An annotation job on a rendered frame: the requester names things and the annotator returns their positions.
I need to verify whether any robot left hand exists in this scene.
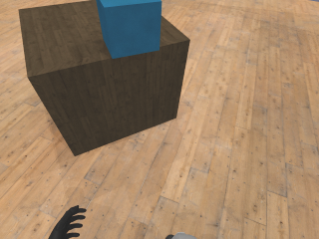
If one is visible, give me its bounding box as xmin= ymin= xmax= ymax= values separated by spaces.
xmin=48 ymin=205 xmax=87 ymax=239

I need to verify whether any pedestal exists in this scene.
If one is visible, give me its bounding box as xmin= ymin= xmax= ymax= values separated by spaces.
xmin=18 ymin=0 xmax=190 ymax=156

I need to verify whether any carton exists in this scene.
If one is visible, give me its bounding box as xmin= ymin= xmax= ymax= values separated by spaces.
xmin=96 ymin=0 xmax=162 ymax=59

